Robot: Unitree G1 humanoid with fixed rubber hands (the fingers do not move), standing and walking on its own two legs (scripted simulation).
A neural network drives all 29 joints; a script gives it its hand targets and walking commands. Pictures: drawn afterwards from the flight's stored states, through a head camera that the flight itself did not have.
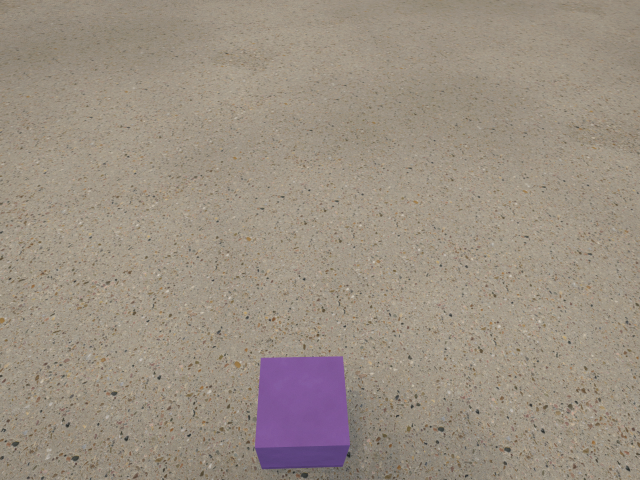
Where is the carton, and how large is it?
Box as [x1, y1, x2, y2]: [255, 356, 349, 468]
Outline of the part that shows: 342,356 261,358 255,449 262,468 342,466 349,446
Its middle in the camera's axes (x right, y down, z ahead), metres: -0.04 +0.48 +1.09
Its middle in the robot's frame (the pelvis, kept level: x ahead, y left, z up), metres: +0.43 +0.03 -0.66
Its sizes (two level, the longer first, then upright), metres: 0.228 0.227 0.226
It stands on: the floor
